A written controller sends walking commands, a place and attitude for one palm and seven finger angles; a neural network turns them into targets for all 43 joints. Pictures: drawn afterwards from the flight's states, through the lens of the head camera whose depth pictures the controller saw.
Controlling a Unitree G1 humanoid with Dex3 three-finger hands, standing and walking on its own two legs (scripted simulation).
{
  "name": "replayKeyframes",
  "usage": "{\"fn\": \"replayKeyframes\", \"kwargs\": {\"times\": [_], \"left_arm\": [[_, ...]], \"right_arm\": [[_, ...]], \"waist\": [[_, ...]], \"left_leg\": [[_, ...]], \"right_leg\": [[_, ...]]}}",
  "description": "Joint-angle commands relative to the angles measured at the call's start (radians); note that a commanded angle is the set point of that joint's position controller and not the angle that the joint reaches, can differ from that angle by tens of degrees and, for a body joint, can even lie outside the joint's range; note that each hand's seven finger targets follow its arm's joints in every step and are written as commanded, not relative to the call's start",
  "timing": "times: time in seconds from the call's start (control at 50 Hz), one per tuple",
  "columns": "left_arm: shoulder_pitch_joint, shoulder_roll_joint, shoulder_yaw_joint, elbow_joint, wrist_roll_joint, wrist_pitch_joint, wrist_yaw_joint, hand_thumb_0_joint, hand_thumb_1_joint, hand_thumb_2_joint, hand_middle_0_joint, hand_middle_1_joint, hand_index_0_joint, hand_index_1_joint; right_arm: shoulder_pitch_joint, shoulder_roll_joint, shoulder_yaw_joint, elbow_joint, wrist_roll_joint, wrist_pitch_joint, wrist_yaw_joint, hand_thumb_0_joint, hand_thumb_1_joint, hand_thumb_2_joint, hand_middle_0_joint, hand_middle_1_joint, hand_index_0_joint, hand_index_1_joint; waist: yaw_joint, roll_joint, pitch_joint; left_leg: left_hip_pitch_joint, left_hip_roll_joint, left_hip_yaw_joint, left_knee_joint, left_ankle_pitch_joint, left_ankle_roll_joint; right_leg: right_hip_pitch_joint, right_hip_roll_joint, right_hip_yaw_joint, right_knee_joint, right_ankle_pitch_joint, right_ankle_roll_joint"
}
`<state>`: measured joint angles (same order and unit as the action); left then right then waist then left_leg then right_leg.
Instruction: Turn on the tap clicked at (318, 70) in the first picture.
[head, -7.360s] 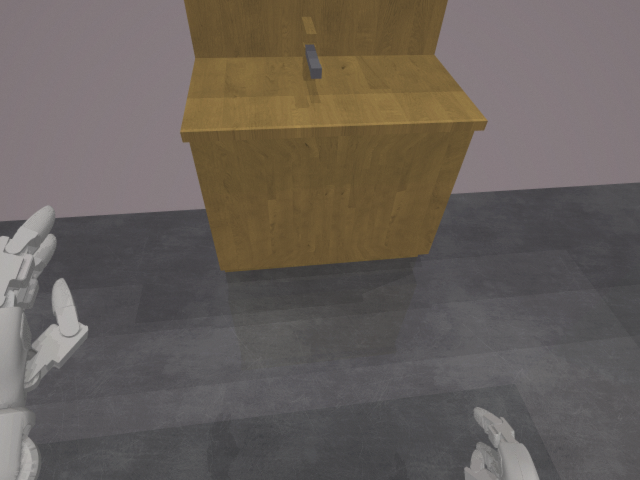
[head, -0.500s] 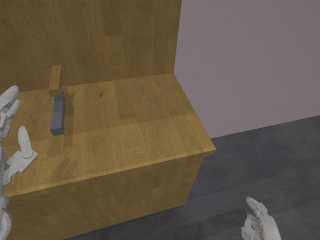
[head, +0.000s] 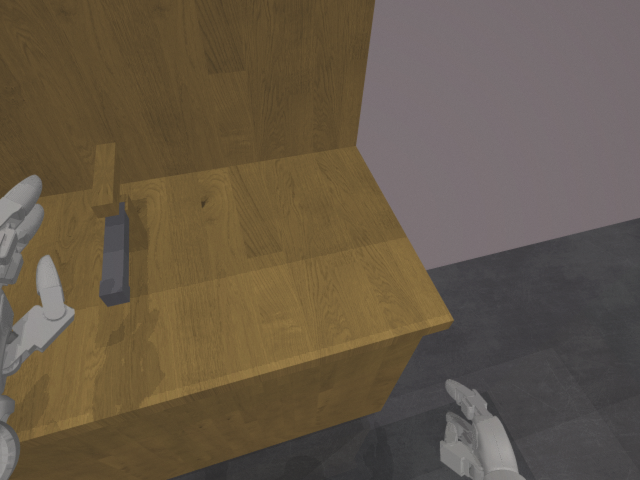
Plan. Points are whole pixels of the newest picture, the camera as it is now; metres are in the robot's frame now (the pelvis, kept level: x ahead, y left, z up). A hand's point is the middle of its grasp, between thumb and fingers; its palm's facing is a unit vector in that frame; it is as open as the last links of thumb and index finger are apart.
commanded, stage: come to a stop and stand still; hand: left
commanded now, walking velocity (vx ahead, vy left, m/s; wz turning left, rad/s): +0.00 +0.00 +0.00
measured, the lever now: (115, 291) +0.33 +0.30 +0.02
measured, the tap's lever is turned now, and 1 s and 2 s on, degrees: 0 0 0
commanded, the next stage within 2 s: look again from close up in 0.86 s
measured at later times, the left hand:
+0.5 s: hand (45, 346) +0.20 +0.25 +0.15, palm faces +0.32 -0.85 -0.42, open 7.4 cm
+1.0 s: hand (6, 329) +0.21 +0.29 +0.15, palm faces +0.37 -0.86 -0.36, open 7.4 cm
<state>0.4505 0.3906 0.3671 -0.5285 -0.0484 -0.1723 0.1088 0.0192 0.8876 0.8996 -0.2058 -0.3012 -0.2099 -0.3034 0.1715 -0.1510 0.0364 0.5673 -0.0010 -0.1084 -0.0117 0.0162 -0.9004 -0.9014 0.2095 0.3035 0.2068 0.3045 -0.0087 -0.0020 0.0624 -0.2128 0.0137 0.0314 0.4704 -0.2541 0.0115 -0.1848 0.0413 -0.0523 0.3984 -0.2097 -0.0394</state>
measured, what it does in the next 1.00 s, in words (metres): stands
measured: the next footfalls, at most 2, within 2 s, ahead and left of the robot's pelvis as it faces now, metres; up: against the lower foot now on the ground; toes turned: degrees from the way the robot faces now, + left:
none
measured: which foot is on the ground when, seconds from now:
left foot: down 0.00-1.00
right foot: down 0.00-1.00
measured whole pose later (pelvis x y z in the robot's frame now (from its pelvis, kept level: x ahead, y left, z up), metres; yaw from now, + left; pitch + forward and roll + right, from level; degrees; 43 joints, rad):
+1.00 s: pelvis -0.01 +0.04 +0.00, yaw +0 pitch +0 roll -2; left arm 0.40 0.38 0.36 -0.47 -0.04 -0.23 0.09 0.02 0.89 0.90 -0.21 -0.30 -0.21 -0.30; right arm 0.17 -0.19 0.03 0.56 0.00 -0.15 -0.02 0.02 -0.90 -0.90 0.21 0.30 0.21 0.30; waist 0.04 -0.05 0.07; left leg -0.23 -0.04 0.06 0.44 -0.23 0.07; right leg -0.21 -0.01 -0.02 0.38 -0.18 0.02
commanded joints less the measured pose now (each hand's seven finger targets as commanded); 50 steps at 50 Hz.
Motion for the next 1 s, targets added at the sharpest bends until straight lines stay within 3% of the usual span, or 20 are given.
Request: {"fn": "replayKeyframes", "kwargs": {"times": [0.0,0.06,0.08,0.1,0.12,0.14,0.16,0.2,0.22,0.28,0.3,0.32,0.34,0.42,0.56,0.66,0.72,0.74,0.94,0.98], "left_arm": [[0.042,0.150,0.146,-0.149,-0.029,-0.038,0.031,0.000,0.900,0.900,-0.200,-0.300,-0.200,-0.300],[-0.015,0.134,0.105,-0.151,-0.028,-0.028,0.032,0.000,0.900,0.900,-0.200,-0.300,-0.200,-0.300],[-1.090,0.935,0.651,-0.383,0.157,-0.145,0.016,0.000,0.900,0.900,-0.200,-0.300,-0.200,-0.300],[-0.477,0.310,0.275,0.260,0.045,-0.087,-0.034,0.000,0.900,0.900,-0.200,-0.300,-0.200,-0.300],[-0.298,0.119,0.134,0.206,0.006,-0.063,-0.036,0.000,0.900,0.900,-0.200,-0.300,-0.200,-0.300],[-0.323,0.115,0.067,0.065,0.003,-0.089,-0.045,0.000,0.900,0.900,-0.200,-0.300,-0.200,-0.300],[-0.223,0.118,0.059,0.010,-0.007,-0.100,-0.036,0.000,0.900,0.900,-0.200,-0.300,-0.200,-0.300],[-0.123,0.093,0.012,-0.078,-0.009,-0.106,-0.020,0.000,0.900,0.900,-0.200,-0.300,-0.200,-0.300],[-0.071,0.092,0.020,-0.095,-0.015,-0.103,-0.008,0.000,0.900,0.900,-0.200,-0.300,-0.200,-0.300],[-0.077,0.194,0.124,-0.127,-0.011,-0.117,0.006,0.000,0.900,0.900,-0.200,-0.300,-0.200,-0.300],[-0.083,0.205,0.142,-0.130,-0.017,-0.121,0.005,0.000,0.900,0.900,-0.200,-0.300,-0.200,-0.300],[-0.111,0.264,0.199,-0.171,-0.017,-0.128,0.014,0.000,0.900,0.900,-0.200,-0.300,-0.200,-0.300],[-0.113,0.227,0.178,-0.147,-0.019,-0.135,0.010,0.000,0.900,0.900,-0.200,-0.300,-0.200,-0.300],[-0.150,0.218,0.174,-0.168,-0.015,-0.149,0.005,0.000,0.900,0.900,-0.200,-0.300,-0.200,-0.300],[-0.126,0.116,0.062,-0.121,0.007,-0.130,-0.004,0.000,0.900,0.900,-0.200,-0.300,-0.200,-0.300],[-0.133,0.135,0.081,-0.140,0.011,-0.126,-0.002,0.000,0.900,0.900,-0.200,-0.300,-0.200,-0.300],[-0.114,0.183,0.133,-0.176,0.009,-0.127,0.003,0.000,0.900,0.900,-0.200,-0.300,-0.200,-0.300],[-0.098,0.149,0.109,-0.153,0.001,-0.128,-0.002,0.000,0.900,0.900,-0.200,-0.300,-0.200,-0.300],[-0.116,0.116,0.069,-0.150,-0.001,-0.119,-0.003,0.000,0.900,0.900,-0.200,-0.300,-0.200,-0.300],[-0.125,0.135,0.079,-0.172,0.002,-0.120,0.000,0.000,0.900,0.900,-0.200,-0.300,-0.200,-0.300]], "right_arm": [[-0.059,-0.161,-0.072,-0.157,0.014,-0.022,-0.034,0.000,-0.900,-0.900,0.200,0.300,0.200,0.300],[-0.079,-0.162,-0.069,-0.156,0.016,-0.017,-0.051,0.000,-0.900,-0.900,0.200,0.300,0.200,0.300],[0.127,-0.216,-0.093,-0.107,-0.037,-0.081,-0.042,0.000,-0.900,-0.900,0.200,0.300,0.200,0.300],[0.001,-0.095,-0.054,-0.076,0.004,-0.077,-0.034,0.000,-0.900,-0.900,0.200,0.300,0.200,0.300],[-0.021,-0.167,-0.110,-0.150,0.031,-0.076,-0.016,0.000,-0.900,-0.900,0.200,0.300,0.200,0.300],[0.016,-0.180,-0.103,-0.154,0.027,-0.082,-0.010,0.000,-0.900,-0.900,0.200,0.300,0.200,0.300],[0.003,-0.177,-0.098,-0.161,0.029,-0.087,0.004,0.000,-0.900,-0.900,0.200,0.300,0.200,0.300],[-0.031,-0.174,-0.091,-0.170,0.033,-0.091,0.016,0.000,-0.900,-0.900,0.200,0.300,0.200,0.300],[-0.060,-0.169,-0.086,-0.162,0.037,-0.090,0.017,0.000,-0.900,-0.900,0.200,0.300,0.200,0.300],[-0.053,-0.178,-0.082,-0.163,0.020,-0.090,-0.005,0.000,-0.900,-0.900,0.200,0.300,0.200,0.300],[-0.051,-0.175,-0.079,-0.168,0.020,-0.091,-0.014,0.000,-0.900,-0.900,0.200,0.300,0.200,0.300],[-0.069,-0.179,-0.075,-0.158,0.021,-0.088,-0.022,0.000,-0.900,-0.900,0.200,0.300,0.200,0.300],[-0.059,-0.174,-0.073,-0.159,0.016,-0.089,-0.029,0.000,-0.900,-0.900,0.200,0.300,0.200,0.300],[-0.058,-0.169,-0.066,-0.154,0.017,-0.111,-0.038,0.000,-0.900,-0.900,0.200,0.300,0.200,0.300],[-0.030,-0.177,-0.069,-0.131,0.011,-0.135,-0.020,0.000,-0.900,-0.900,0.200,0.300,0.200,0.300],[-0.036,-0.175,-0.067,-0.135,0.009,-0.117,-0.016,0.000,-0.900,-0.900,0.200,0.300,0.200,0.300],[-0.053,-0.168,-0.063,-0.142,0.011,-0.107,-0.018,0.000,-0.900,-0.900,0.200,0.300,0.200,0.300],[-0.042,-0.168,-0.059,-0.141,0.005,-0.100,-0.018,0.000,-0.900,-0.900,0.200,0.300,0.200,0.300],[-0.042,-0.178,-0.065,-0.147,0.006,-0.083,-0.022,0.000,-0.900,-0.900,0.200,0.300,0.200,0.300],[-0.040,-0.181,-0.072,-0.152,0.007,-0.080,-0.022,0.000,-0.900,-0.900,0.200,0.300,0.200,0.300]], "waist": [[0.014,0.039,-0.261],[0.016,0.052,-0.226],[0.023,-0.111,0.022],[0.039,-0.093,-0.228],[0.055,0.121,-0.245],[0.046,0.135,-0.261],[0.053,0.110,-0.264],[0.064,0.018,-0.228],[0.061,0.001,-0.208],[0.054,-0.077,-0.151],[0.047,-0.072,-0.132],[0.044,-0.008,-0.122],[0.036,0.017,-0.116],[0.038,0.096,-0.135],[0.037,0.046,-0.161],[0.035,0.062,-0.164],[0.037,0.087,-0.184],[0.036,0.073,-0.184],[0.031,0.085,-0.183],[0.032,0.094,-0.198]], "left_leg": [[0.040,0.085,-0.072,-0.060,0.350,-0.024],[0.052,0.086,-0.071,-0.089,0.292,-0.011],[-0.112,0.082,0.008,0.047,0.279,0.017],[0.010,0.003,-0.018,-0.013,0.303,0.027],[0.124,0.031,0.004,-0.031,0.335,0.003],[0.082,0.056,0.011,0.011,0.339,0.012],[0.073,0.058,-0.003,-0.003,0.320,0.012],[0.031,0.049,-0.012,-0.018,0.229,0.014],[0.033,0.053,-0.018,-0.034,0.182,0.015],[0.000,0.030,-0.038,-0.041,0.024,0.013],[0.010,0.025,-0.042,-0.039,-0.011,0.014],[0.022,0.028,-0.050,-0.050,-0.022,0.015],[0.006,0.034,-0.058,-0.069,-0.048,0.019],[-0.003,0.062,-0.079,-0.122,-0.059,0.027],[0.017,0.082,-0.088,-0.136,0.053,0.019],[0.005,0.085,-0.099,-0.140,0.133,0.006],[0.025,0.088,-0.093,-0.127,0.201,-0.001],[0.011,0.086,-0.093,-0.127,0.206,0.000],[0.038,0.086,-0.091,-0.129,0.244,-0.021],[0.048,0.089,-0.096,-0.121,0.275,-0.028]], "right_leg": [[0.151,-0.103,0.112,-0.019,0.395,-0.004],[0.112,-0.100,0.112,-0.041,0.330,0.011],[-0.096,-0.108,0.122,-0.145,0.299,0.138],[0.033,-0.158,0.136,-0.059,0.347,0.003],[0.039,-0.138,0.193,0.011,0.473,-0.002],[0.064,-0.149,0.185,0.018,0.462,0.034],[0.099,-0.153,0.178,0.017,0.452,0.051],[0.094,-0.148,0.171,-0.015,0.328,0.066],[0.070,-0.141,0.156,-0.027,0.251,0.054],[-0.020,-0.144,0.184,-0.116,-0.027,0.023],[-0.063,-0.149,0.200,-0.144,-0.106,0.014],[-0.085,-0.147,0.196,-0.151,-0.135,0.005],[-0.079,-0.142,0.183,-0.148,-0.161,0.005],[-0.019,-0.109,0.149,-0.101,-0.080,0.014],[0.028,-0.091,0.105,-0.050,0.074,0.024],[0.052,-0.088,0.085,-0.025,0.131,0.023],[0.062,-0.090,0.075,-0.013,0.173,0.023],[0.070,-0.088,0.069,-0.017,0.177,0.023],[0.061,-0.084,0.061,-0.022,0.194,0.023],[0.071,-0.087,0.063,-0.016,0.207,0.021]]}}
